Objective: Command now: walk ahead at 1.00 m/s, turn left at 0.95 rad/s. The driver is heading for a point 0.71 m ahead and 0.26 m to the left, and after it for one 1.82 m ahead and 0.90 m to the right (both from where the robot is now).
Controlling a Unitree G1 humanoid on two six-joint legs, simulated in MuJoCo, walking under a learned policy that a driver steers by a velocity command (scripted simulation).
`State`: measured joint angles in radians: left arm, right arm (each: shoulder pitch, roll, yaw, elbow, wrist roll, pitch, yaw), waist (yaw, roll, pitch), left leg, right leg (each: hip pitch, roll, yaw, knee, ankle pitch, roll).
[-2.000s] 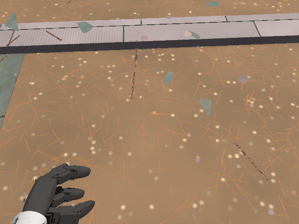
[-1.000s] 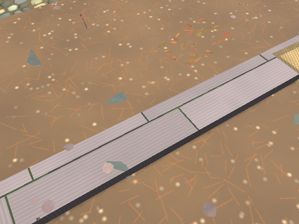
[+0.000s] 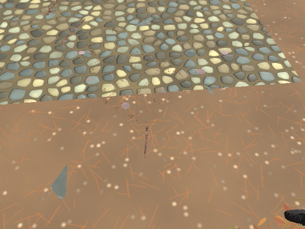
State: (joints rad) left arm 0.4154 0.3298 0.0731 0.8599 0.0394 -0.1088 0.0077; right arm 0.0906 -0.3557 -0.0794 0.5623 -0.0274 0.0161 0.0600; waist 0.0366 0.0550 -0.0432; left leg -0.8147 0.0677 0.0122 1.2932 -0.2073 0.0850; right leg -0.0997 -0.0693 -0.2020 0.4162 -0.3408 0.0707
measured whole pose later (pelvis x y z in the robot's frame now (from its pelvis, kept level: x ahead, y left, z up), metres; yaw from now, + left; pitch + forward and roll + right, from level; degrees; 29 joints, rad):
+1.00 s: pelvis +0.86 +0.27 -0.01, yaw +28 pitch +3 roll -1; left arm 0.59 0.28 0.06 0.90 -0.01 -0.07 -0.03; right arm -0.05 -0.26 0.03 0.56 -0.07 -0.09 0.02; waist 0.14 0.01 -0.01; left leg -0.49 0.01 -0.01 0.59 -0.19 0.03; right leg -0.06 0.03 0.13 0.67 -0.48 -0.05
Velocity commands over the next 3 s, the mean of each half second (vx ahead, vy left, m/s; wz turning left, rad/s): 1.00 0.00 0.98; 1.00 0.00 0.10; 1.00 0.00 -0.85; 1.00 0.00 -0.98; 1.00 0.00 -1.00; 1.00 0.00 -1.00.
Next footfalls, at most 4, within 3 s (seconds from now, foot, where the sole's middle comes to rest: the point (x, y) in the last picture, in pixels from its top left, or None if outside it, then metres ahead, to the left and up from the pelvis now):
0.18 left None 0.36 0.09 -0.77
0.58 right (153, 171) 0.80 0.06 -0.77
0.98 left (82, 148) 0.92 0.44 -0.77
1.40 right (103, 87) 1.40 0.40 -0.77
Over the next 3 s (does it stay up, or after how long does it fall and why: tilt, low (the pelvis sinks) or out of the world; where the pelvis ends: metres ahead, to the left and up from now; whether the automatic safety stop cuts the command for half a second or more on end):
stays up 2.41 -0.15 -0.01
